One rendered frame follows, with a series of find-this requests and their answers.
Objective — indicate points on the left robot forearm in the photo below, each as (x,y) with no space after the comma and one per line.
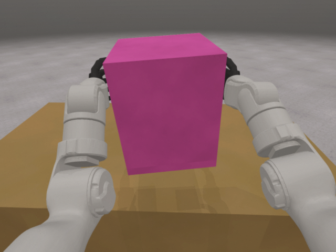
(83,142)

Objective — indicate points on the robot right hand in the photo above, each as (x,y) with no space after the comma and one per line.
(231,71)

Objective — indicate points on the robot left hand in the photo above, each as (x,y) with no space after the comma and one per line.
(96,72)

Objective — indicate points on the right robot forearm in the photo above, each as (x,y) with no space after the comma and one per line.
(273,131)

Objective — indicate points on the robot left upper arm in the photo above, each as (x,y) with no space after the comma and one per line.
(76,199)

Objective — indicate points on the pedestal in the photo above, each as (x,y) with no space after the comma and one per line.
(210,209)

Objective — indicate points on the carton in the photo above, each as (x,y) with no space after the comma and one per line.
(167,95)

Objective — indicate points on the robot right upper arm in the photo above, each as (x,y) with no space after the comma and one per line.
(301,185)

